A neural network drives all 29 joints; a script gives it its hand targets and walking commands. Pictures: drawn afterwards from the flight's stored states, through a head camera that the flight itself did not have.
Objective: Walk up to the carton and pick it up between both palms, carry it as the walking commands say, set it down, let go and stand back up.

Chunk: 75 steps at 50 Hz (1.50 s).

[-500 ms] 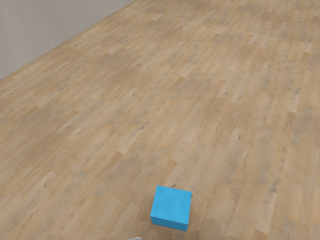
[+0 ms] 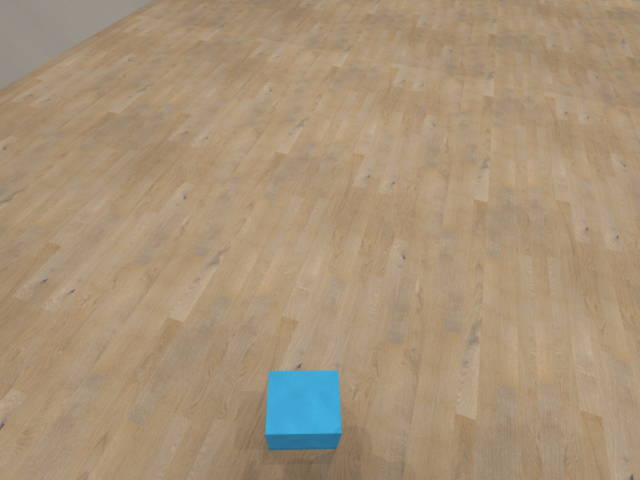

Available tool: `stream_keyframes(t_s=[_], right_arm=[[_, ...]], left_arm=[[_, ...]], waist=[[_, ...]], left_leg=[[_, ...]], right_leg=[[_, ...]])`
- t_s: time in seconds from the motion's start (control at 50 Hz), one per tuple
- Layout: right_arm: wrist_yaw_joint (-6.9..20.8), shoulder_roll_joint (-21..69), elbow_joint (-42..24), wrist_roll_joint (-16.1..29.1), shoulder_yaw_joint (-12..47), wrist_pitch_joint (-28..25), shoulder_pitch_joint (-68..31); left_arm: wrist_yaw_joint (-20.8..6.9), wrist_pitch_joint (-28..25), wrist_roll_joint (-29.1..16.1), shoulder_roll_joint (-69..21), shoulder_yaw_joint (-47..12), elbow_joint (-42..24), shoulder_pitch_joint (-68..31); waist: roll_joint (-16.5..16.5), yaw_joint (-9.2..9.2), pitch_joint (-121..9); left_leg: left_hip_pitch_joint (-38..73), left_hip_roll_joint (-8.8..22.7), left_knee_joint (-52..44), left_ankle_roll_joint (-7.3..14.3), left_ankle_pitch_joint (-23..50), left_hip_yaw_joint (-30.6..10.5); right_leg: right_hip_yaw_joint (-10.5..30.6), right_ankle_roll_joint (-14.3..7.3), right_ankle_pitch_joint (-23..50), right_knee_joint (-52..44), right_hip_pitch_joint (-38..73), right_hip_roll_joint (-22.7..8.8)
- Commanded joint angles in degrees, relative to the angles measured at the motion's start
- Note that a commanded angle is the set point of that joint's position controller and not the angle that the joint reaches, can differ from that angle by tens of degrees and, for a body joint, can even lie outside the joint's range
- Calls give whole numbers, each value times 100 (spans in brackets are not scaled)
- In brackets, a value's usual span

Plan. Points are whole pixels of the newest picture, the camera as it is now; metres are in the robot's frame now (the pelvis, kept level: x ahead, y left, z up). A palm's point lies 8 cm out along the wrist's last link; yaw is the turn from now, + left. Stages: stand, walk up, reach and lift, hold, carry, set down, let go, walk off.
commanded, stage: walk up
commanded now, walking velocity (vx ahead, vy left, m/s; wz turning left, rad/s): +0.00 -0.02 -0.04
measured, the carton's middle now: (303, 410) +0.41 +0.02 -0.68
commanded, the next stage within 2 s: none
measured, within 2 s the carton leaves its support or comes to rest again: neither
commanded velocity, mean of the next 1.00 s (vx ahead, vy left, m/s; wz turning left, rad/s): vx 0.00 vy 0.00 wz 0.00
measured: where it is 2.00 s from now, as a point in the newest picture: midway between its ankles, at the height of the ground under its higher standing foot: outside the picture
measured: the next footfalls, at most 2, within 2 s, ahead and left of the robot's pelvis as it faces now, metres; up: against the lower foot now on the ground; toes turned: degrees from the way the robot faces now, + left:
right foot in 0.02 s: +0.00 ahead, -0.13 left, +0.00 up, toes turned -1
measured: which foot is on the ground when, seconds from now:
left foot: down 0.00-1.00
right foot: up 0.00-0.00, down 0.02-1.00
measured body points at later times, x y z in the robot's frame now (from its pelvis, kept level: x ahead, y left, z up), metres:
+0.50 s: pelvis +0.00 -0.02 +0.01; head +0.01 -0.02 +0.46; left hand -0.05 +0.19 -0.15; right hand +0.00 -0.23 -0.16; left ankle +0.03 +0.11 -0.74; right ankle -0.04 -0.12 -0.74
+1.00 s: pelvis +0.02 -0.03 +0.01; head +0.03 -0.03 +0.46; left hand -0.03 +0.18 -0.15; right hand +0.01 -0.24 -0.16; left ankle +0.03 +0.11 -0.74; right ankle -0.04 -0.12 -0.74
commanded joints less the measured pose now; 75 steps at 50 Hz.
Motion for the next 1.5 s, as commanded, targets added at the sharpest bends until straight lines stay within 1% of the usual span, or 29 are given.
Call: stream_keyframes(t_s=[0.0,0.02,0.04,0.06,0.08,0.1,0.12,0.14,0.16,0.18,0.2,0.22,0.24,0.28,0.4,0.52,0.64,0.66,0.98,1.24,1.42,1.44,1.46,1.48], right_arm=[[84,-857,-183,21,-170,-18,61],[114,-469,-189,29,-93,-36,211],[95,-237,-239,39,-7,31,-11],[108,-400,-145,44,-27,104,16],[144,-395,-8,80,4,114,214],[159,-362,130,109,50,96,337],[150,-325,215,125,90,67,344],[125,-313,303,123,114,35,427],[95,-298,377,122,132,-2,532],[65,-306,424,132,131,-46,599],[69,-386,420,119,85,-53,485],[71,-390,434,106,68,-59,392],[66,-348,468,104,65,-68,389],[50,-270,523,112,80,-81,421],[32,-169,626,128,79,-116,451],[26,-152,625,128,68,-112,470],[10,-143,628,132,74,-120,492],[6,-136,623,132,72,-120,503],[-27,-146,663,136,84,-114,571],[-51,-174,647,142,87,-91,587],[-63,-231,593,137,84,-70,572],[-63,-234,584,140,85,-73,564],[-99,-242,531,121,87,-69,466],[-108,-243,495,122,80,-68,443]], left_arm=[[46,-167,9,196,25,153,1376],[55,-235,61,472,128,220,1445],[69,-280,41,735,97,158,1031],[87,-344,124,623,61,136,678],[92,-379,104,413,-19,120,348],[115,-402,74,286,-73,166,191],[142,-430,44,240,-84,296,253],[161,-442,38,213,-90,412,336],[168,-440,37,197,-81,529,392],[165,-431,29,187,-75,660,505],[166,-410,6,146,-78,730,698],[175,-393,-2,87,-100,819,843],[185,-390,4,40,-134,902,939],[192,-417,9,8,-174,1013,1042],[220,-453,45,-58,-249,1207,1374],[230,-461,66,-62,-269,1262,1575],[237,-482,69,-81,-279,1295,1714],[238,-485,67,-95,-283,1304,1737],[258,-521,44,-70,-288,1285,1784],[277,-540,26,8,-282,1236,1767],[280,-538,27,85,-275,1188,1729],[281,-537,22,106,-269,1180,1730],[312,-517,-4,68,-208,1070,1696],[320,-499,-5,73,-194,1072,1725]], waist=[[1418,600,-644],[140,585,-654],[-1002,620,-259],[-661,389,15],[-505,217,103],[-545,190,157],[-610,185,178],[-600,176,180],[-540,133,135],[-378,96,123],[-10,168,188],[255,227,275],[312,251,304],[229,272,279],[167,307,376],[179,326,480],[199,353,483],[239,359,479],[186,417,419],[166,435,317],[157,429,286],[148,439,283],[224,461,228],[192,463,209]], left_leg=[[-141,640,-531,288,219,-841],[-670,98,153,19,-494,-526],[-680,-239,547,-229,-1418,-294],[-251,-97,999,-205,-1485,-630],[38,-167,987,-129,-1284,-686],[177,-193,851,-78,-1046,-655],[257,-169,618,-61,-803,-664],[381,-133,356,-60,-577,-665],[603,-87,-112,-69,-214,-645],[904,-31,-689,-61,382,-647],[960,24,-878,-23,548,-786],[1002,81,-965,11,653,-881],[1070,111,-1021,37,705,-923],[1100,96,-1066,68,676,-949],[1168,39,-1085,69,629,-877],[1131,-9,-1049,32,560,-833],[1144,14,-1027,22,640,-822],[1152,22,-1029,21,662,-826],[1169,52,-914,-3,917,-739],[1218,60,-720,-22,1094,-628],[1256,66,-643,-30,1104,-582],[1245,70,-634,-34,1139,-577],[1117,123,-668,-150,1135,-616],[1094,133,-642,-164,1167,-604]], right_leg=[[-90,-208,1328,-2071,1429,-279],[811,-332,1161,-2617,1842,-1089],[1578,-755,1394,-2727,931,-1870],[1494,-919,1757,-2705,325,-1890],[1084,-896,2016,-2584,217,-1597],[718,-839,2424,-2468,317,-1325],[583,-802,2922,-2392,447,-1222],[519,-783,3408,-2293,558,-1152],[433,-730,3715,-2161,668,-1072],[346,-598,3586,-2074,654,-919],[222,-431,2632,-2168,626,-689],[164,-351,1970,-2235,643,-589],[161,-321,1809,-2233,681,-566],[197,-298,1811,-2240,751,-584],[274,-266,1790,-2272,660,-587],[351,-254,1689,-2322,527,-600],[333,-252,1808,-2272,506,-582],[336,-252,1855,-2262,516,-583],[282,-261,2593,-2105,656,-570],[284,-246,3372,-1974,738,-578],[298,-242,3543,-1928,728,-582],[283,-232,3561,-1920,740,-575],[230,-177,3526,-1829,813,-540],[202,-170,3500,-1815,821,-517]])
